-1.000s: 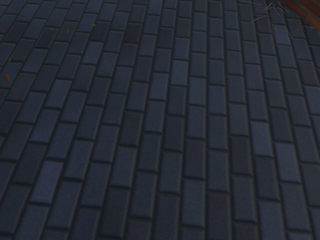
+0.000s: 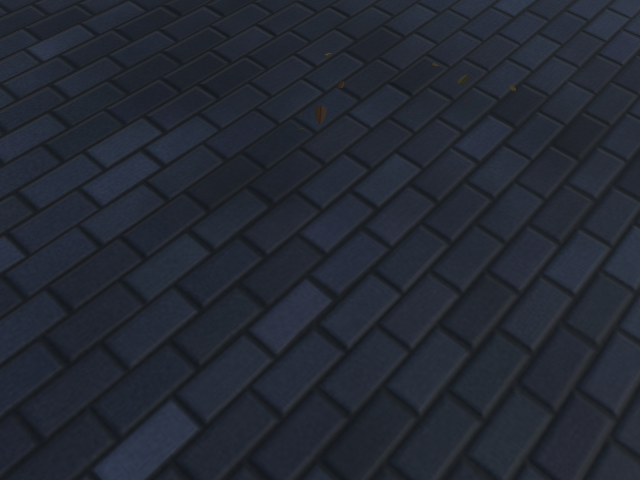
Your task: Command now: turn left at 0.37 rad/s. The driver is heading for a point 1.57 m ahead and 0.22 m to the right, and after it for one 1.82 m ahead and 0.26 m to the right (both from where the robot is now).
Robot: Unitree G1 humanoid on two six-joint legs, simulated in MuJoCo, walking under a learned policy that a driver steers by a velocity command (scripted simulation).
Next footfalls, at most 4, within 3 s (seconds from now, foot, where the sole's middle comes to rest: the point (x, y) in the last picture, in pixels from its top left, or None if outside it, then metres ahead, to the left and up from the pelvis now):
0.16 right None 0.05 -0.13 -0.78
0.60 left None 0.30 0.15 -0.78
1.12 right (346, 387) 0.64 -0.06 -0.78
1.64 left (239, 280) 0.92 0.19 -0.78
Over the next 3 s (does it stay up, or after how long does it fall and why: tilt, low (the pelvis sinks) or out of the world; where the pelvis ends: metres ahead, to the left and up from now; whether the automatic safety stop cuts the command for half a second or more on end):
stays up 1.12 -0.04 -0.03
